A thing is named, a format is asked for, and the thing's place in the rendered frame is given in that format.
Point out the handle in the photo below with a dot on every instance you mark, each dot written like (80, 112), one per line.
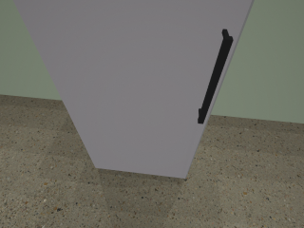
(218, 68)

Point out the fridge door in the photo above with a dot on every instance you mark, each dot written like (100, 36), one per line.
(133, 74)

